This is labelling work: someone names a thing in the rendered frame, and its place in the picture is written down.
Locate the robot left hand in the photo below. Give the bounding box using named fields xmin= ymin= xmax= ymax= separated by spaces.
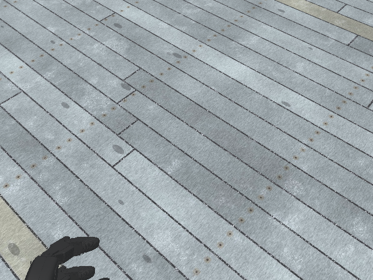
xmin=25 ymin=236 xmax=110 ymax=280

